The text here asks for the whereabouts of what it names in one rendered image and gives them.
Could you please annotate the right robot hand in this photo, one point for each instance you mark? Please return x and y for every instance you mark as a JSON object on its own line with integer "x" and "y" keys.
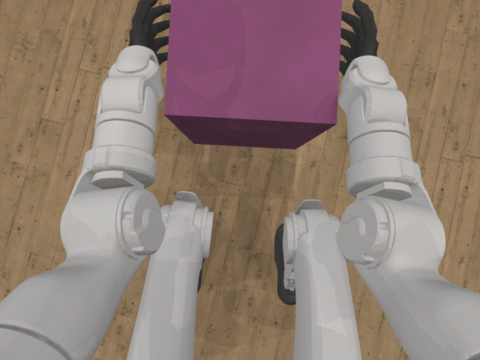
{"x": 363, "y": 42}

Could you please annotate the left robot hand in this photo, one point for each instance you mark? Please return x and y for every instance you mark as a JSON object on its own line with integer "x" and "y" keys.
{"x": 143, "y": 32}

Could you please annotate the right robot upper arm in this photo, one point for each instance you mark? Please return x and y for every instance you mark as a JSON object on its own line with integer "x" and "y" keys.
{"x": 396, "y": 247}

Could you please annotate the carton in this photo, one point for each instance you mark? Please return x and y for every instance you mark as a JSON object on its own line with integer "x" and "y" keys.
{"x": 253, "y": 73}

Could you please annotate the left robot forearm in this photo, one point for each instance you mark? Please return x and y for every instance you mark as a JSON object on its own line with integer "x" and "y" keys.
{"x": 125, "y": 127}

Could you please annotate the left robot upper arm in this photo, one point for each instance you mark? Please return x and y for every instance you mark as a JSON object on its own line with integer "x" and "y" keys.
{"x": 64, "y": 313}

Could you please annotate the robot right thigh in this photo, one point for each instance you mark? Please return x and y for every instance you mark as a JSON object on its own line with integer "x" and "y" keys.
{"x": 325, "y": 321}

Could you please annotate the robot right shin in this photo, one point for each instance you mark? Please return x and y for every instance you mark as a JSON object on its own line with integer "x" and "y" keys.
{"x": 289, "y": 277}

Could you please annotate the right robot forearm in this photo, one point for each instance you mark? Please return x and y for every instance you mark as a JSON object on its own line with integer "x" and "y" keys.
{"x": 378, "y": 134}

